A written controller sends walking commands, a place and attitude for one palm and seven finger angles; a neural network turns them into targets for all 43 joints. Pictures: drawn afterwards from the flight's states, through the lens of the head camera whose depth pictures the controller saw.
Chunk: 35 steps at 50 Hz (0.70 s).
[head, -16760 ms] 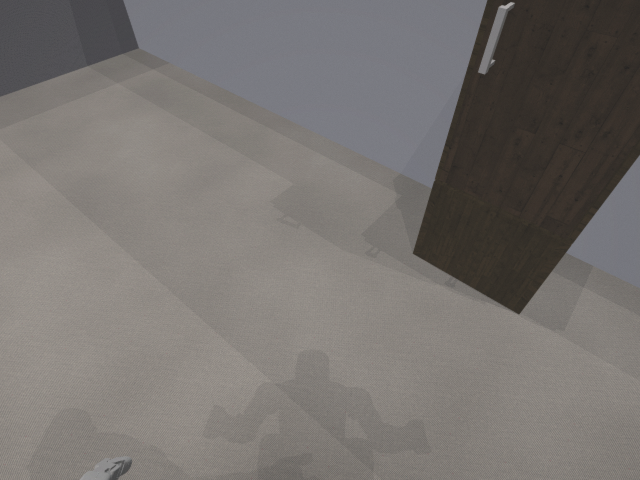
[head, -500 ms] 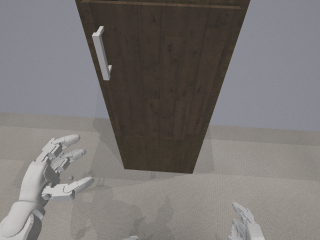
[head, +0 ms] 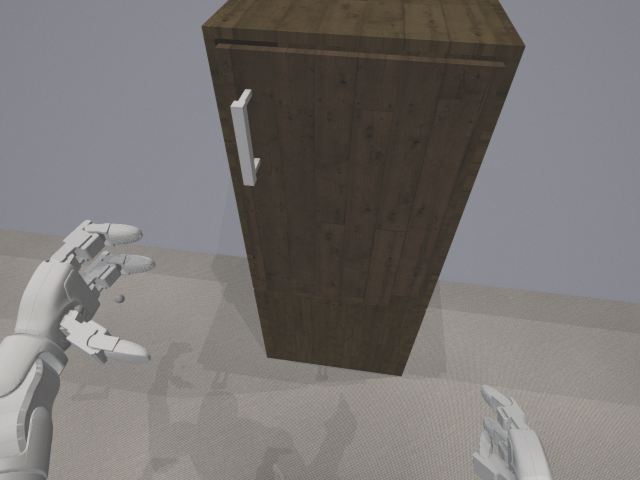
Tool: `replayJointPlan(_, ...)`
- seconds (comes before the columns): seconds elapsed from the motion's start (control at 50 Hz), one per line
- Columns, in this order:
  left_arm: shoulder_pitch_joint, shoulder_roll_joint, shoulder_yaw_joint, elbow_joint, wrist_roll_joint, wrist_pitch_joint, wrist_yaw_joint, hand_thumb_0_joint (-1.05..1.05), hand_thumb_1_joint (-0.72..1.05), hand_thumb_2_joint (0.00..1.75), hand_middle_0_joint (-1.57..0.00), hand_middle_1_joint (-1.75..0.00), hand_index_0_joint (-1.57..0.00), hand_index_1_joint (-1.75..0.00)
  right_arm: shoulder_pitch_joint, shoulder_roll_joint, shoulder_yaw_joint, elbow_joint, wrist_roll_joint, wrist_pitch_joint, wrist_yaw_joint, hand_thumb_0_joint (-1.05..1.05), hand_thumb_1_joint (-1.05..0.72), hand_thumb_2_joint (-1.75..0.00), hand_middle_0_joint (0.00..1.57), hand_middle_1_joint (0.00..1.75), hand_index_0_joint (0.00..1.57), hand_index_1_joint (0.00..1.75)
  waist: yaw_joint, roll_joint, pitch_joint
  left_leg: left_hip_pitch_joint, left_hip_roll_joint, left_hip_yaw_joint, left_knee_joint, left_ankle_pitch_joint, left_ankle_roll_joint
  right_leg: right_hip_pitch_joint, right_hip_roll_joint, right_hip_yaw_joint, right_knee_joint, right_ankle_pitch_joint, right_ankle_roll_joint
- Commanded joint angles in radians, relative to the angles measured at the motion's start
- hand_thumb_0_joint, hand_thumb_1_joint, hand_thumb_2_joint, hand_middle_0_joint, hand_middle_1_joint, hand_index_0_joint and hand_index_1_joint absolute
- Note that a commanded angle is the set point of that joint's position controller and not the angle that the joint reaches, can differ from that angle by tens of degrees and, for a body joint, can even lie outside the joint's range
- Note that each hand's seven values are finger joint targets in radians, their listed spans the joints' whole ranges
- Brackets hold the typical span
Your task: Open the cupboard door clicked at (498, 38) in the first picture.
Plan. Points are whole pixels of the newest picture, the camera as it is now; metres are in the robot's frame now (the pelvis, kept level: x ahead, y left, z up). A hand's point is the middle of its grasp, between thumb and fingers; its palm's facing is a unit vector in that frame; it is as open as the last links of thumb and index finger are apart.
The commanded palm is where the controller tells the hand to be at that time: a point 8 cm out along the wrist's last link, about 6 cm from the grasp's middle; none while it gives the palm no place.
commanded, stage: raise the hand with hooked fingers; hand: left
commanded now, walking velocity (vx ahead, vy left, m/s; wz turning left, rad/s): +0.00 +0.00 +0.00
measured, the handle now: (248, 139) +0.58 +0.18 +0.13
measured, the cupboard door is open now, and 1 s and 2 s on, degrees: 0 0 0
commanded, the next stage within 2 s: move the hooked fingers beside the handle in 0.78 s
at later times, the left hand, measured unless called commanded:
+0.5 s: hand (130, 258) +0.31 +0.25 +0.15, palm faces -0.03 -1.00 -0.04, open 14.0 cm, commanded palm +0.27 +0.30 +0.16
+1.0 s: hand (134, 252) +0.31 +0.25 +0.15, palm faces +0.02 -1.00 -0.03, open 14.0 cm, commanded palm +0.30 +0.29 +0.15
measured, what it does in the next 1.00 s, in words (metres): stands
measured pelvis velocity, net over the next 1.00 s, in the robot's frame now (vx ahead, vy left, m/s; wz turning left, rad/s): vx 0.01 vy -0.02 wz -0.01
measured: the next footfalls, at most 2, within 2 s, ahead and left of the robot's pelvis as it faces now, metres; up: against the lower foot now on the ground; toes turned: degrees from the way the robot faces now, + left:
none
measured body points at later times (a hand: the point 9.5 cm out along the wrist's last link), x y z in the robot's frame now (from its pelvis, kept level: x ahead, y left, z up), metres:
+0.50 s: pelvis +0.01 -0.02 +0.01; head +0.01 -0.03 +0.46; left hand +0.30 +0.30 +0.15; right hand +0.17 -0.26 -0.07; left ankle +0.03 +0.08 -0.72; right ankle +0.00 -0.11 -0.72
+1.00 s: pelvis +0.01 -0.02 +0.01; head +0.01 -0.04 +0.46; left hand +0.31 +0.30 +0.15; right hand +0.18 -0.26 -0.07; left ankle +0.03 +0.08 -0.72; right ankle +0.00 -0.11 -0.72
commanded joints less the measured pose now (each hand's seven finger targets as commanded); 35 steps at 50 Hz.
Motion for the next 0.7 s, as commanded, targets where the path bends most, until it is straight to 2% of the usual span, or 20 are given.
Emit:
replayJointPlan(0.0,-0.286,0.255,0.104,-0.163,-0.013,-0.003,-0.045,0.00,-0.50,0.30,-0.30,-1.20,-0.30,-1.20,-0.073,-0.139,-0.058,-0.149,0.006,-0.034,-0.018,0.00,-0.90,-0.90,0.20,0.30,0.20,0.30,-0.011,0.007,-0.141,0.156,0.012,-0.102,-0.154,0.136,-0.021,-0.011,0.023,0.047,-0.112,0.146,-0.012)
replayJointPlan(0.02,-0.300,0.281,0.125,-0.156,-0.018,-0.004,-0.046,0.00,-0.50,0.30,-0.30,-1.20,-0.30,-1.20,-0.077,-0.139,-0.055,-0.145,0.004,-0.030,-0.018,0.00,-0.90,-0.90,0.20,0.30,0.20,0.30,-0.007,0.021,-0.131,0.163,0.009,-0.098,-0.151,0.139,-0.020,0.000,0.027,0.058,-0.125,0.144,-0.015)
replayJointPlan(0.08,-0.384,0.316,0.162,-0.190,-0.027,-0.031,-0.041,0.00,-0.50,0.30,-0.30,-1.20,-0.30,-1.20,-0.086,-0.129,-0.051,-0.147,0.004,-0.029,-0.022,0.00,-0.90,-0.90,0.20,0.30,0.20,0.30,-0.009,0.048,-0.187,0.208,0.007,-0.096,-0.162,0.154,-0.020,0.031,0.026,0.061,-0.138,0.153,-0.015)
replayJointPlan(0.12,-0.410,0.340,0.173,-0.187,-0.026,-0.042,-0.042,0.00,-0.50,0.30,-0.30,-1.20,-0.30,-1.20,-0.084,-0.129,-0.046,-0.141,0.002,-0.029,-0.022,0.00,-0.90,-0.90,0.20,0.30,0.20,0.30,-0.004,0.078,-0.190,0.227,0.007,-0.092,-0.167,0.178,-0.022,0.051,0.028,0.064,-0.147,0.177,-0.018)
replayJointPlan(0.2,-0.445,0.328,0.147,-0.086,-0.015,-0.012,-0.063,0.00,-0.50,0.30,-0.30,-1.20,-0.30,-1.20,-0.082,-0.131,-0.045,-0.126,0.011,-0.025,-0.026,0.00,-0.90,-0.90,0.20,0.30,0.20,0.30,-0.016,0.093,-0.138,0.224,0.007,-0.091,-0.191,0.162,-0.020,0.037,0.022,0.063,-0.171,0.176,-0.017)
replayJointPlan(0.22,-0.439,0.340,0.156,-0.041,-0.016,0.008,-0.073,0.00,-0.50,0.30,-0.30,-1.20,-0.30,-1.20,-0.076,-0.134,-0.044,-0.124,0.010,-0.021,-0.026,0.00,-0.90,-0.90,0.20,0.30,0.20,0.30,-0.010,0.064,-0.121,0.209,0.006,-0.091,-0.194,0.160,-0.019,0.047,0.022,0.068,-0.178,0.181,-0.018)
replayJointPlan(0.24,-0.452,0.338,0.144,-0.016,-0.014,0.025,-0.084,0.00,-0.50,0.30,-0.30,-1.20,-0.30,-1.20,-0.081,-0.136,-0.043,-0.123,0.015,-0.019,-0.027,0.00,-0.90,-0.90,0.20,0.30,0.20,0.30,-0.014,0.064,-0.106,0.199,0.006,-0.088,-0.198,0.153,-0.018,0.043,0.018,0.071,-0.183,0.179,-0.016)
replayJointPlan(0.26,-0.460,0.358,0.157,0.000,-0.012,0.039,-0.091,0.00,-0.50,0.30,-0.30,-1.20,-0.30,-1.20,-0.077,-0.140,-0.046,-0.125,0.016,-0.016,-0.028,0.00,-0.90,-0.90,0.20,0.30,0.20,0.30,-0.012,0.035,-0.121,0.197,0.004,-0.090,-0.200,0.152,-0.016,0.049,0.016,0.072,-0.185,0.177,-0.013)
replayJointPlan(0.28,-0.431,0.335,0.139,0.049,-0.013,0.058,-0.103,0.00,-0.50,0.30,-0.30,-1.20,-0.30,-1.20,-0.077,-0.143,-0.046,-0.128,0.016,-0.014,-0.025,0.00,-0.90,-0.90,0.20,0.30,0.20,0.30,-0.013,0.016,-0.102,0.179,0.004,-0.087,-0.196,0.147,-0.015,0.040,0.013,0.078,-0.186,0.174,-0.012)
replayJointPlan(0.3,-0.410,0.320,0.131,0.060,-0.015,0.067,-0.111,0.00,-0.50,0.30,-0.30,-1.20,-0.30,-1.20,-0.074,-0.146,-0.050,-0.130,0.019,-0.012,-0.023,0.00,-0.90,-0.90,0.20,0.30,0.20,0.30,-0.011,-0.012,-0.114,0.180,0.003,-0.085,-0.190,0.162,-0.013,0.044,0.011,0.076,-0.179,0.192,-0.010)
replayJointPlan(0.34,-0.394,0.330,0.142,0.044,-0.028,0.071,-0.129,0.00,-0.50,0.30,-0.30,-1.20,-0.30,-1.20,-0.079,-0.147,-0.052,-0.143,0.017,-0.012,-0.011,0.00,-0.90,-0.90,0.20,0.30,0.20,0.30,0.002,-0.019,-0.155,0.179,-0.001,-0.077,-0.171,0.204,-0.013,0.072,0.005,0.096,-0.168,0.247,-0.008)
replayJointPlan(0.38,-0.405,0.341,0.159,0.001,-0.033,0.059,-0.128,0.00,-0.50,0.30,-0.30,-1.20,-0.30,-1.20,-0.081,-0.146,-0.056,-0.155,0.016,-0.011,-0.004,0.00,-0.90,-0.90,0.20,0.30,0.20,0.30,0.007,-0.012,-0.199,0.194,-0.003,-0.071,-0.158,0.231,-0.012,0.082,0.005,0.099,-0.155,0.280,-0.007)
replayJointPlan(0.42,-0.426,0.363,0.183,-0.059,-0.041,0.029,-0.115,0.00,-0.50,0.30,-0.30,-1.20,-0.30,-1.20,-0.081,-0.141,-0.056,-0.157,0.012,-0.013,0.002,0.00,-0.90,-0.90,0.20,0.30,0.20,0.30,0.010,-0.022,-0.211,0.200,-0.002,-0.064,-0.149,0.251,-0.012,0.102,0.004,0.107,-0.152,0.305,-0.003)
replayJointPlan(0.44,-0.438,0.383,0.202,-0.083,-0.039,0.016,-0.104,0.00,-0.50,0.30,-0.30,-1.20,-0.30,-1.20,-0.083,-0.140,-0.058,-0.159,0.010,-0.016,0.003,0.00,-0.90,-0.90,0.20,0.30,0.20,0.30,0.013,0.004,-0.231,0.204,-0.004,-0.064,-0.152,0.258,-0.010,0.109,0.006,0.107,-0.149,0.313,-0.004)
replayJointPlan(0.5,-0.431,0.382,0.223,-0.093,-0.033,-0.011,-0.073,0.00,-0.50,0.30,-0.30,-1.20,-0.30,-1.20,-0.073,-0.133,-0.061,-0.154,0.008,-0.019,0.000,0.00,-0.90,-0.90,0.20,0.30,0.20,0.30,0.010,0.044,-0.215,0.225,-0.004,-0.053,-0.156,0.266,-0.008,0.091,0.011,0.097,-0.150,0.324,-0.004)
replayJointPlan(0.52,-0.436,0.399,0.228,-0.102,-0.027,-0.012,-0.064,0.00,-0.50,0.30,-0.30,-1.20,-0.30,-1.20,-0.070,-0.136,-0.060,-0.147,0.006,-0.016,-0.001,0.00,-0.90,-0.90,0.20,0.30,0.20,0.30,0.013,0.047,-0.200,0.219,-0.002,-0.053,-0.158,0.264,-0.009,0.095,0.010,0.099,-0.152,0.319,-0.004)
replayJointPlan(0.54,-0.451,0.387,0.217,-0.102,-0.020,-0.009,-0.057,0.00,-0.50,0.30,-0.30,-1.20,-0.30,-1.20,-0.076,-0.133,-0.058,-0.146,0.008,-0.017,-0.003,0.00,-0.90,-0.90,0.20,0.30,0.20,0.30,0.007,0.079,-0.179,0.216,-0.003,-0.052,-0.165,0.251,-0.009,0.080,0.009,0.096,-0.157,0.306,-0.006)
replayJointPlan(0.6,-0.438,0.353,0.190,-0.059,-0.010,0.009,-0.053,0.00,-0.50,0.30,-0.30,-1.20,-0.30,-1.20,-0.074,-0.133,-0.059,-0.143,0.012,-0.013,-0.011,0.00,-0.90,-0.90,0.20,0.30,0.20,0.30,-0.002,0.076,-0.160,0.211,-0.001,-0.050,-0.174,0.218,-0.010,0.067,0.006,0.096,-0.167,0.272,-0.003)
replayJointPlan(0.62,-0.443,0.351,0.183,-0.063,-0.012,0.014,-0.057,0.00,-0.50,0.30,-0.30,-1.20,-0.30,-1.20,-0.074,-0.134,-0.059,-0.144,0.012,-0.011,-0.012,0.00,-0.90,-0.90,0.20,0.30,0.20,0.30,0.000,0.043,-0.161,0.211,0.001,-0.051,-0.169,0.223,-0.008,0.081,0.003,0.105,-0.168,0.279,0.002)
replayJointPlan(0.68,-0.446,0.333,0.159,-0.068,-0.009,0.024,-0.069,0.00,-0.50,0.30,-0.30,-1.20,-0.30,-1.20,-0.077,-0.132,-0.058,-0.146,0.016,-0.012,-0.018,0.00,-0.90,-0.90,0.20,0.30,0.20,0.30,-0.006,0.064,-0.177,0.229,-0.001,-0.052,-0.174,0.233,-0.008,0.078,0.007,0.093,-0.166,0.294,0.001)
